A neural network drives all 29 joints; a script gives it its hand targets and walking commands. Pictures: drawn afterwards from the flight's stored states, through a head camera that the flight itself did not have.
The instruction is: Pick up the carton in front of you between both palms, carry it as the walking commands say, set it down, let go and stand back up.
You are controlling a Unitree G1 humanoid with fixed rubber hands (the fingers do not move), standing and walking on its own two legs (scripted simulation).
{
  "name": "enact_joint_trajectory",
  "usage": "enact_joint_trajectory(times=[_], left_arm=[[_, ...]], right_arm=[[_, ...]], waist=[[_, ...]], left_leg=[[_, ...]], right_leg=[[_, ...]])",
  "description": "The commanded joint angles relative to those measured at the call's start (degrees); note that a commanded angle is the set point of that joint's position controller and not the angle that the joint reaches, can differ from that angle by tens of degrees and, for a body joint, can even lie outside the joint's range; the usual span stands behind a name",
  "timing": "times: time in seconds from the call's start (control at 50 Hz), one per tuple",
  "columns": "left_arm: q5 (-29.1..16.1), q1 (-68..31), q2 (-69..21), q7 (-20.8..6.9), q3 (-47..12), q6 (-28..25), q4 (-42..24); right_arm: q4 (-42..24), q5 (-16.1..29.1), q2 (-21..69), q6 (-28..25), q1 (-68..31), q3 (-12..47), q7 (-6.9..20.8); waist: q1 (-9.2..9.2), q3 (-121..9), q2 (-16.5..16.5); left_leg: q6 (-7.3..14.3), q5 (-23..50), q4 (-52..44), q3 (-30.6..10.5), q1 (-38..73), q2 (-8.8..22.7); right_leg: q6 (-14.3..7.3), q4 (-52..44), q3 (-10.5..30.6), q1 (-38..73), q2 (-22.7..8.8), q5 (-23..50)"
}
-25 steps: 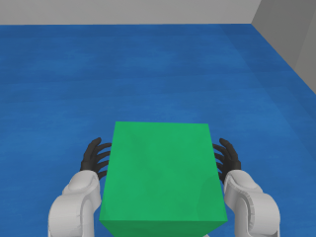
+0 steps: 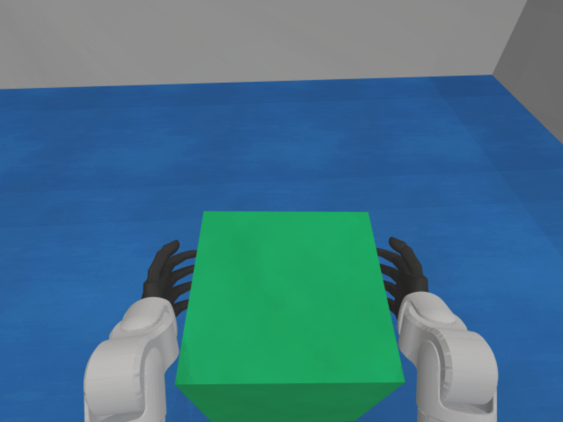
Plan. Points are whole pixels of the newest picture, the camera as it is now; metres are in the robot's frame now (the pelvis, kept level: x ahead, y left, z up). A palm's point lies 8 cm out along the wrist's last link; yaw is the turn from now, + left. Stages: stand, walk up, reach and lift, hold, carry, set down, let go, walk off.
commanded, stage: carry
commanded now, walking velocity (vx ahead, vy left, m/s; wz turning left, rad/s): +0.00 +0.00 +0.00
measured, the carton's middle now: (285, 324) +0.24 +0.00 +0.02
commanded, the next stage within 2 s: none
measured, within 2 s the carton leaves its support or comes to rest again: neither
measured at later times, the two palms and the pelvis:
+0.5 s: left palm (151, 322) +0.23 +0.17 +0.07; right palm (391, 316) +0.23 -0.13 +0.07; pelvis -0.01 +0.02 +0.00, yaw +1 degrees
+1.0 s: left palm (156, 332) +0.23 +0.18 +0.03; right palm (377, 325) +0.24 -0.12 +0.02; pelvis -0.05 +0.02 +0.00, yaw +1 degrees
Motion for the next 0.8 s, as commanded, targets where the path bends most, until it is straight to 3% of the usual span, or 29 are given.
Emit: enact_joint_trajectory(times=[0.0, 0.22, 0.48, 0.78], left_arm=[[-14.57, -18.29, -43.35, -6.55, -35.88, 0.46, -4.33], [-13.75, -18.76, -43.41, -7.06, -36.44, 0.06, -3.39], [-8.97, -22.98, -38.9, -10.66, -32.72, -7.29, 8.35], [-2.25, -30.41, -39.62, -14.47, -24.04, -23.35, 28.58]], right_arm=[[-3.76, 14.75, 43.17, -0.72, -17.54, 35.74, 6.23], [-3.25, 14.46, 43.03, -1.45, -18.15, 35.9, 6.87], [8.8, 10.11, 38.79, -8.8, -22.74, 32.93, 10.44], [28.76, 3.39, 40.09, -24.78, -30.05, 24.37, 14.29]], waist=[[-0.33, -14.98, -1.38], [-0.45, -11.93, -0.04], [-0.26, -8.14, -1.23], [-0.24, -8.5, -1.88]], left_leg=[[-0.04, 33.54, 1.24, -1.24, -1.87, 4.07], [1.09, 39.6, 1.5, -0.61, -0.09, 5.3], [2.52, 22.09, -1.94, -1.2, -4.09, 4.64], [3.34, 13.14, -3.06, -2.07, -6.68, 4.06]], right_leg=[[-0.32, 3.4, 8.06, 16.23, -8.79, 42.4], [0.82, 4.75, 6.73, 10.8, -7.31, 28.75], [1.0, 1.04, 7.78, 10.16, -7.95, 19.42], [1.52, -1.16, 8.11, 9.8, -8.15, 13.71]])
